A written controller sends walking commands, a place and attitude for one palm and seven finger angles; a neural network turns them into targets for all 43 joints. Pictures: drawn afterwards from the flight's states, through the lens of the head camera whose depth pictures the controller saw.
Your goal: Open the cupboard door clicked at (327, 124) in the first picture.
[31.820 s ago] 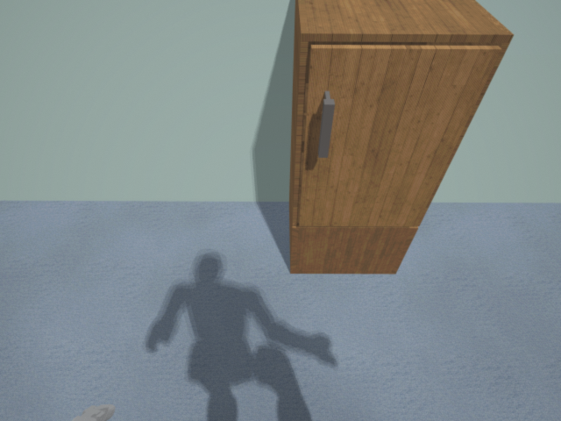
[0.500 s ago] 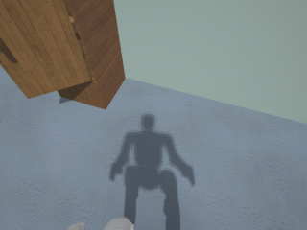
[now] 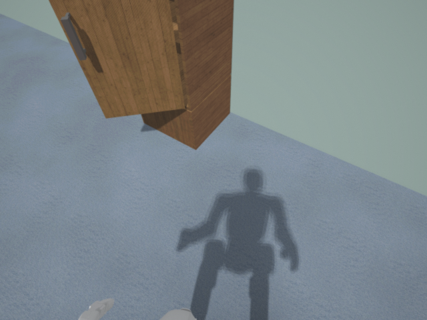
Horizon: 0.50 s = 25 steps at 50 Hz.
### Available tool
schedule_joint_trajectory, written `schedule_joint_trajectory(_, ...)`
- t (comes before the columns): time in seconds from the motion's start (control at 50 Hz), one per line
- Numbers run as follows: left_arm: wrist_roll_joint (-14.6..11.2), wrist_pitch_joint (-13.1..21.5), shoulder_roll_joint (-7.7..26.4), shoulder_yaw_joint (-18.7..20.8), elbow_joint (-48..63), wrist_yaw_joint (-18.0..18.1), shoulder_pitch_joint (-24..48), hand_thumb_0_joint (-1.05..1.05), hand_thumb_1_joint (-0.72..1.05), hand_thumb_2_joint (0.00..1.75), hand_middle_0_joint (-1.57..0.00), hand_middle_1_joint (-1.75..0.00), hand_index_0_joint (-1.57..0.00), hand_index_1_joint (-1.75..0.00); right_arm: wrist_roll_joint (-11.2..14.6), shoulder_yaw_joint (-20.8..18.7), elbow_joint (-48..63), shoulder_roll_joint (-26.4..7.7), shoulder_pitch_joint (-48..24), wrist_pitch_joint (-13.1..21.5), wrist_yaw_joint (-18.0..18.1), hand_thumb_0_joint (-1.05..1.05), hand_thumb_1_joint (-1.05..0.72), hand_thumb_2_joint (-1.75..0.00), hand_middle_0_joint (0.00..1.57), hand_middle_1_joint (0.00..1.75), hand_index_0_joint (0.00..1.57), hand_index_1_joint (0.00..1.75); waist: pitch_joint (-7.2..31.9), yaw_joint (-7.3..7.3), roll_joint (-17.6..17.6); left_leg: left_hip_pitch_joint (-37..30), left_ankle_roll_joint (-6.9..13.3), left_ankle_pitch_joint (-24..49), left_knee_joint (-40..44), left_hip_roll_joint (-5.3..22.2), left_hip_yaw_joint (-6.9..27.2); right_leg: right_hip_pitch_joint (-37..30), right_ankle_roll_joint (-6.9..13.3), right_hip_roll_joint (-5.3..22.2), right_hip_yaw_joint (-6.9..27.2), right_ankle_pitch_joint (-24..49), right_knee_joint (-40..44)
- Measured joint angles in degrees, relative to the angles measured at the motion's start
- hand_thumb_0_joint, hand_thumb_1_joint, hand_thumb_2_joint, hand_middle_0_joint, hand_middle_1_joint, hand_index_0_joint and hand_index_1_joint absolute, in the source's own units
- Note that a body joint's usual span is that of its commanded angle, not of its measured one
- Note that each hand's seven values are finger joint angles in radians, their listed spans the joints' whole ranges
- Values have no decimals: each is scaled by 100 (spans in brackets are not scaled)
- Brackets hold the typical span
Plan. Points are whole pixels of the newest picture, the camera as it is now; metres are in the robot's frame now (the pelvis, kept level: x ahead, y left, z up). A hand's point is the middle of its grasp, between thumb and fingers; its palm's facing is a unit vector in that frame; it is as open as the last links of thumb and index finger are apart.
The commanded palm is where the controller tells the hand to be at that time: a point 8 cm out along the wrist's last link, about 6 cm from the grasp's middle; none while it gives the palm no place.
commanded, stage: turn to face it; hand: left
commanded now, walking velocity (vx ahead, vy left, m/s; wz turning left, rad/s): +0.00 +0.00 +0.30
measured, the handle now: (75, 36) +1.00 +0.56 +0.01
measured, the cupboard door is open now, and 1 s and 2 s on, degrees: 43 43 43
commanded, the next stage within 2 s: take the last steps up to it in 0.14 s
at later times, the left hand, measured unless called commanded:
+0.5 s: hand out of the picture +0.01 +0.23 -0.16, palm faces +0.22 -0.96 -0.20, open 7.4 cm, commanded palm none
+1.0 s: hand out of the picture +0.02 +0.22 -0.17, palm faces +0.37 -0.92 -0.12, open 7.4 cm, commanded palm none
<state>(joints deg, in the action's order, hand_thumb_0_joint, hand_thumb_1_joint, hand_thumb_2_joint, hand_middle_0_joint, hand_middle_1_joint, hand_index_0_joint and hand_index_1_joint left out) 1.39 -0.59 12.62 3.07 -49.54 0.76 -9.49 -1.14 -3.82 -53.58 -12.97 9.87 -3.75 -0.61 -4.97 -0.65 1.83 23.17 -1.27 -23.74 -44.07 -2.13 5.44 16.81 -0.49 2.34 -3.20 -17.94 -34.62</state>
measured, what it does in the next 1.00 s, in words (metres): walks ahead, turning left: left foot, then right foot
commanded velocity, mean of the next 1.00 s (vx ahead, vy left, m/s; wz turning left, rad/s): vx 0.23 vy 0.09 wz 0.13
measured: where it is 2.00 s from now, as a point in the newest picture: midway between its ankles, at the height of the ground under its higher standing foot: (182, 261)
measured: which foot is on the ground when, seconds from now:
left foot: up 0.00-0.28, down 0.30-0.62, up 0.64-0.98, down 1.00-1.00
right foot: down 0.00-0.30, up 0.32-0.60, down 0.62-1.00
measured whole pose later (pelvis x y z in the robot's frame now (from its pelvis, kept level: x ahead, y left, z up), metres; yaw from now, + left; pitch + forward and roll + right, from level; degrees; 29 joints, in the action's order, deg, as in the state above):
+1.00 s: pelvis +0.13 +0.09 +0.00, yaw +15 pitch +0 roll +0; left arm 1.7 2.6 7.4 2.5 -63.5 -0.4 -23.6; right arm -1.6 -3.1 -57.9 -11.3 11.0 1.1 -2.4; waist -3.3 2.8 -1.9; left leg 22.4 -0.9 -12.4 -31.4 3.4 -5.5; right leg 3.2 -4.7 8.2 -8.8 -21.7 -25.9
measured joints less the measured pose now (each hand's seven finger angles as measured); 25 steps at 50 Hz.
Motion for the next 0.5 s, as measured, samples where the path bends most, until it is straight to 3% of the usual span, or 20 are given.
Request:
schedule_joint_trajectory(0.06,4,11,-162,-70,-41,22,-120,0,91,90,-20,-29,-20,-30,-4,-57,-106,-74,-38,-80,-25,1,-91,-90,20,30,20,30,-42,-7,-3,422,-61,-257,-1603,-16,-253,-191,75,118,-154,55,123)
schedule_joint_trajectory(0.12,25,-9,-232,-102,-140,22,-260,0,91,90,-20,-29,-20,-30,4,-67,-154,-54,-47,-92,-57,1,-91,-90,20,30,20,30,-10,-24,-143,426,-134,-125,-1876,96,-497,-364,63,243,-283,160,376)
schedule_joint_trajectory(0.22,52,31,-222,-93,-314,-1,-414,0,91,90,-21,-30,-20,-30,35,-9,-232,42,-107,-33,-51,1,-91,-90,20,30,20,30,-5,96,-403,-200,-158,-281,-464,192,-725,-431,5,407,-476,201,490)
schedule_joint_trajectory(0.28,4,29,-155,-54,-445,-9,-533,0,91,90,-21,-30,-20,-30,40,63,-240,76,-161,90,-21,1,-91,-90,20,30,20,30,9,146,-461,-782,-92,390,908,193,-787,-324,-91,454,-589,68,229)
schedule_joint_trajectory(0.3,-22,2,-133,-37,-483,-19,-583,0,91,90,-21,-30,-20,-30,26,78,-225,69,-154,146,-18,1,-91,-90,20,30,20,30,54,147,-430,-893,34,681,1228,221,-736,-222,-133,448,-638,-33,36)
schedule_joint_trajectory(0.36,-14,-197,17,44,-672,-39,-566,0,91,90,-21,-30,-20,-30,-61,141,-207,213,-163,229,26,0,-91,-90,20,30,20,30,41,207,-579,-811,301,607,1043,142,-756,255,-155,374,-305,-1019,-1169)
schedule_joint_trajectory(0.42,11,-238,77,88,-803,-119,-497,1,91,90,-20,-29,-20,-30,-75,204,-193,304,18,337,95,0,-91,-90,20,30,20,30,100,199,-516,-937,340,701,1340,125,-678,714,-94,224,-98,-912,-2192)
schedule_joint_trajectory(0.5,7,-128,43,79,-772,-190,-427,1,91,90,-20,-29,-20,-30,-65,242,-328,344,308,418,123,0,-91,-90,20,30,20,30,184,179,-342,-1189,351,910,1804,94,-562,798,-80,194,-84,-642,-1952)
